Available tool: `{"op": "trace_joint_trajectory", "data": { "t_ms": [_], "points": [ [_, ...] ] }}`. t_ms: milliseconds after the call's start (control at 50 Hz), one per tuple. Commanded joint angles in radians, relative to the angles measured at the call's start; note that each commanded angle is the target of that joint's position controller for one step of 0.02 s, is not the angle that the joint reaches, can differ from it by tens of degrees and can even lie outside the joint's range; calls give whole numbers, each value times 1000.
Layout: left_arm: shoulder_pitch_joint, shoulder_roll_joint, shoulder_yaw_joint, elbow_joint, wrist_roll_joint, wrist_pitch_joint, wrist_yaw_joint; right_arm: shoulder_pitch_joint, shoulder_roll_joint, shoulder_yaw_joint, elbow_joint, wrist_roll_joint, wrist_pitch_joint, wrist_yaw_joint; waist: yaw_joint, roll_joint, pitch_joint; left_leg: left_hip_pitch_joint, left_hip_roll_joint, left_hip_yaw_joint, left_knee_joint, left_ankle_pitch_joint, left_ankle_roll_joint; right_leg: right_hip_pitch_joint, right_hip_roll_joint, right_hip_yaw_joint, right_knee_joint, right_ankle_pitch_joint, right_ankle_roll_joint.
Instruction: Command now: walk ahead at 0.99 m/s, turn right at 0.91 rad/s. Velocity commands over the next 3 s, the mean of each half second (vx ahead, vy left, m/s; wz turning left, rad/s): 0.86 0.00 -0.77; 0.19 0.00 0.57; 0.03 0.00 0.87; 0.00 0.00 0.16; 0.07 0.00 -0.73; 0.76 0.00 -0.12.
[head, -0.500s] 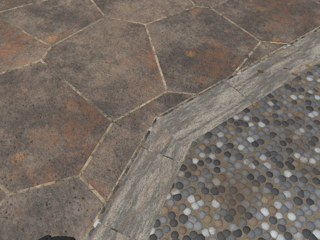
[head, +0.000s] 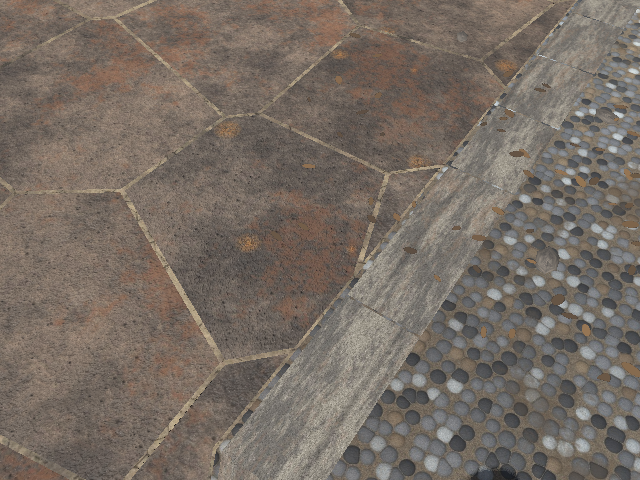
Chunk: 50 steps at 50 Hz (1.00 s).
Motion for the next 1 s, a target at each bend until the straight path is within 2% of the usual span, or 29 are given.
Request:
{"op": "trace_joint_trajectory", "data": {
  "t_ms": [20,80,100,120,180,220,260,280,300,320,340,380,420,440,500,560,620,660,680,700,720,740,760,780,800,840,900,940,1000],
  "points": [
    [-125,-41,-24,-136,18,22,-33,193,-65,-28,44,22,-21,5,-71,176,5,321,249,-232,-272,140,91,-393,-116,32,40,35,3],
    [-232,-60,-44,-213,20,37,-50,183,-52,-25,75,38,-41,15,-35,155,39,272,221,-47,-324,375,74,-406,-113,-14,-42,142,0],
    [-258,-53,-46,-214,16,41,-54,167,-40,-24,87,39,-42,11,-32,140,46,257,161,38,-350,409,59,-382,-87,-45,-72,189,-1],
    [-275,-61,-57,-253,16,40,-62,154,-86,-29,83,34,-50,10,0,168,76,222,200,62,-357,473,67,-357,-115,-42,-175,229,-8],
    [-376,-37,-69,-265,18,38,-74,181,-117,-37,109,33,-48,3,-10,72,136,212,144,199,-391,736,44,-195,-41,-199,-438,284,-48],
    [-309,-18,-64,-232,13,35,-72,240,-180,-49,107,33,-39,-14,22,114,58,292,163,225,-219,1301,25,-48,50,-261,-465,250,-77],
    [-24,49,-35,-160,21,23,-52,182,-257,-71,86,27,-9,-26,188,164,-76,257,224,185,156,1406,37,260,84,-199,-513,185,-127],
    [207,100,-2,-77,17,16,-28,143,-245,-70,69,20,6,-19,275,132,-180,116,205,167,471,1190,48,556,89,-117,-578,198,-161],
    [174,156,26,-51,-3,24,4,152,-159,-55,67,5,11,4,192,-33,-131,-150,30,153,837,111,39,688,9,23,-609,99,-186],
    [71,288,51,-108,20,47,12,228,-97,-35,-36,20,0,3,52,-220,-210,-468,-78,55,1191,-267,-15,873,-215,519,-692,382,-337],
    [108,276,60,-144,17,52,21,141,-157,-33,-94,33,-23,2,115,-79,-309,-608,-63,-120,1197,-196,-13,933,-282,735,-889,277,-405],
    [0,138,23,-122,11,31,43,152,-152,-22,-46,40,-28,-6,-13,146,-32,-518,36,-98,994,-84,-3,557,-284,533,-962,541,-304],
    [-61,49,-15,-117,-6,-7,42,209,-123,-17,-5,15,18,-5,-93,201,33,-298,79,-95,841,-112,-12,262,-232,324,-963,898,-244],
    [-57,29,-27,-97,-12,-24,35,227,-99,-13,4,14,39,1,-112,180,26,-215,84,-89,736,-122,-16,180,-209,247,-987,949,-217],
    [-67,29,-30,-48,4,-55,20,188,-24,2,14,42,46,22,-107,83,24,-134,36,-18,422,87,34,153,-82,0,-1011,1083,-101],
    [-64,-9,-42,-29,1,-69,21,111,3,5,21,67,32,34,-46,24,-3,-124,-25,31,167,425,72,288,-58,-132,-1026,935,-25],
    [-52,11,-34,-26,-8,-66,45,141,-29,-13,36,44,29,43,-50,-13,-46,-62,-91,79,77,494,89,397,-91,-201,-876,979,25],
    [-106,35,-21,-48,-8,-49,68,313,-84,-42,82,22,37,45,-129,-62,-89,90,-133,64,89,357,123,366,-136,-200,-648,1038,52],
    [-168,43,-15,-68,-14,-36,73,444,-117,-63,115,16,37,40,-214,-32,-106,194,-126,27,-4,379,165,312,-114,-203,-404,907,68],
    [-178,23,-14,-81,-11,-27,66,483,-166,-84,132,33,38,22,-235,123,-84,276,-42,-89,-62,804,221,182,37,-236,-40,294,93],
    [1,-92,-36,-105,6,-7,57,368,-203,-82,107,43,43,20,-33,315,-48,344,137,-463,32,1548,337,-99,169,-133,249,-322,131],
    [150,-78,-53,-106,25,4,56,274,-259,-103,40,63,49,20,8,301,-285,418,270,-725,-115,1269,456,-139,129,63,325,-272,132],
    [114,-22,-51,-94,37,15,56,162,-203,-100,-16,68,70,16,14,131,-246,313,256,-755,-198,763,453,-138,75,86,295,-194,123],
    [21,15,-40,-103,46,25,57,122,-130,-79,-23,65,90,14,15,2,-122,171,194,-696,-248,399,401,-157,37,72,204,-158,121],
    [-65,18,-37,-126,51,35,58,130,-106,-72,-11,64,96,17,5,-51,-63,90,131,-630,-277,251,341,-152,8,71,100,-137,122],
    [-99,-4,-46,-140,44,72,61,163,-128,-83,9,62,97,13,-11,9,-39,9,56,-543,-294,227,224,-85,-10,62,-52,-63,129],
    [-104,-23,-51,-140,31,89,65,167,-175,-105,4,65,101,11,-34,65,-77,54,6,-532,-280,228,95,-92,-8,70,-159,-10,147],
    [-139,-10,-45,-145,24,93,66,158,-186,-113,-5,72,116,5,-58,114,-73,95,-17,-555,-302,82,44,-135,-7,84,-220,21,158],
    [-194,11,-36,-148,21,89,65,160,-190,-121,-9,71,136,1,-95,153,-47,154,-34,-613,-334,-112,31,-193,-7,107,-293,52,168]
  ]
}}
